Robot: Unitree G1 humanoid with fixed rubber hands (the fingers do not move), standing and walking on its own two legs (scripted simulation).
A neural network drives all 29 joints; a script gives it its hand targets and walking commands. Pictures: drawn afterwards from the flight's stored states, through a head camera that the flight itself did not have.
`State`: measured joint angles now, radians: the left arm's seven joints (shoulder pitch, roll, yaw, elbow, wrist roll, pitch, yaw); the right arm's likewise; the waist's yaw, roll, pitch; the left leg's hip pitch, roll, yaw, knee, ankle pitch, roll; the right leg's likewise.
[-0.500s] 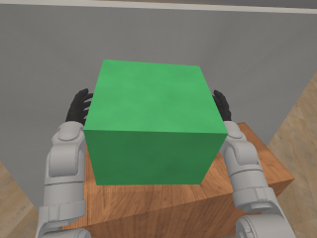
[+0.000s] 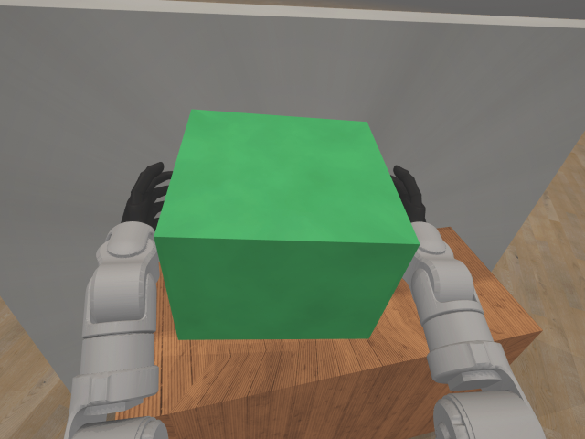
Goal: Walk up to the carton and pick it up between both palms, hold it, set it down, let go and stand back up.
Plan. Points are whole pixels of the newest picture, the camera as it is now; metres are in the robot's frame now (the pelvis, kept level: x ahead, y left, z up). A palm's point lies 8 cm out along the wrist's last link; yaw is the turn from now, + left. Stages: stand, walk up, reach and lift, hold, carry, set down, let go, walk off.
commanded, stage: hold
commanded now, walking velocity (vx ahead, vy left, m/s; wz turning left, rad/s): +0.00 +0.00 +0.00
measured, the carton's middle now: (279, 223) +0.38 +0.00 +0.16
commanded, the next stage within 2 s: none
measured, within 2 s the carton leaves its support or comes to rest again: neither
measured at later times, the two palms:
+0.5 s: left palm (142, 220) +0.35 +0.18 +0.18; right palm (407, 221) +0.36 -0.17 +0.18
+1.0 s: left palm (137, 222) +0.35 +0.18 +0.18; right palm (403, 219) +0.36 -0.16 +0.18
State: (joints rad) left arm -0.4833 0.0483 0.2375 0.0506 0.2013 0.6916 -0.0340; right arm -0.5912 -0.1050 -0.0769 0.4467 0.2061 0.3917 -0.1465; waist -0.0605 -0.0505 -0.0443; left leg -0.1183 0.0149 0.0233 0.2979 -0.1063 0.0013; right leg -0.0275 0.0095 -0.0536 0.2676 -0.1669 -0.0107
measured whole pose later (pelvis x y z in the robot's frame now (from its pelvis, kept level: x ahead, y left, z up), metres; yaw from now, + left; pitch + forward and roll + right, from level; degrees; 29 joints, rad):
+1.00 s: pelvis -0.01 +0.00 +0.00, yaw +1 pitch -5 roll -1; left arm -0.55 0.06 0.26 0.14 0.21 0.68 -0.05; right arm -0.65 -0.10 -0.09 0.53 0.18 0.37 -0.15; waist -0.06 -0.06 -0.02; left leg -0.11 0.02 0.01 0.31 -0.10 0.00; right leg -0.01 0.01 -0.07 0.26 -0.16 -0.01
